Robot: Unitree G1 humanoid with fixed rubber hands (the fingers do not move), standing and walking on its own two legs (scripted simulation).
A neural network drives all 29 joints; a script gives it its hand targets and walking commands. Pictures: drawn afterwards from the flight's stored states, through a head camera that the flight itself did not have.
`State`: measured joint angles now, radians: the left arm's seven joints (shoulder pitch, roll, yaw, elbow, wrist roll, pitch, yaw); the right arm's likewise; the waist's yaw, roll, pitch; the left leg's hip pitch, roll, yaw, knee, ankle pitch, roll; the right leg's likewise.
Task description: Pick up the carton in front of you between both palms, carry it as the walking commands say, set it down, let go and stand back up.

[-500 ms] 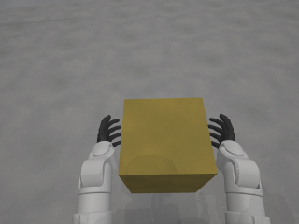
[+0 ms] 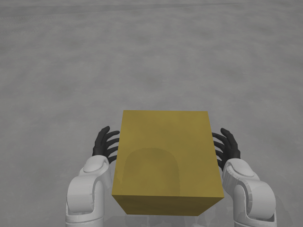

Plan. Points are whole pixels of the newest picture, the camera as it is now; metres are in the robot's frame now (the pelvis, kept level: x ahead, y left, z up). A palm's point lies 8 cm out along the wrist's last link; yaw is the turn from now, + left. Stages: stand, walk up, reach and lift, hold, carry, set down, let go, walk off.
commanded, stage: carry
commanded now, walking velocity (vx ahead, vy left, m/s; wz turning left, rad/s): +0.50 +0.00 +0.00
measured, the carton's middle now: (163, 167) +0.28 -0.01 -0.01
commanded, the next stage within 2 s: none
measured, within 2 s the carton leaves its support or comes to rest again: neither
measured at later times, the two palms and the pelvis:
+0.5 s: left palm (119, 86) +0.50 +0.13 +0.09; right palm (213, 83) +0.53 -0.17 +0.08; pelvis +0.29 -0.04 +0.00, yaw +3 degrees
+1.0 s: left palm (117, 39) +0.82 +0.18 +0.08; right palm (187, 39) +0.81 -0.12 +0.08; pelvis +0.59 +0.03 +0.00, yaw +0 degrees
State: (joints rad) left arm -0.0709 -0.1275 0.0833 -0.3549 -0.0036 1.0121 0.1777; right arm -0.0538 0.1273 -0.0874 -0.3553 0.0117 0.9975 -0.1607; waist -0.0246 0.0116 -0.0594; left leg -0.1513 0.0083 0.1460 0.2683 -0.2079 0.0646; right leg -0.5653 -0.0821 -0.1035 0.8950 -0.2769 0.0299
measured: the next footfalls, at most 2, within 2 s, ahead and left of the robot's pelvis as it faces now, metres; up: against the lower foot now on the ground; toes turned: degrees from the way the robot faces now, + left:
right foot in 0.22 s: +0.32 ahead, -0.11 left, +0.00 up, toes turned -9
left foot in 0.72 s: +0.60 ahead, +0.13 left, +0.00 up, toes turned +13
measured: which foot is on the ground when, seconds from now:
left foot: down 0.00-0.24, up 0.26-0.70, down 0.72-1.00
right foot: up 0.00-0.20, down 0.22-0.76, up 0.78-1.00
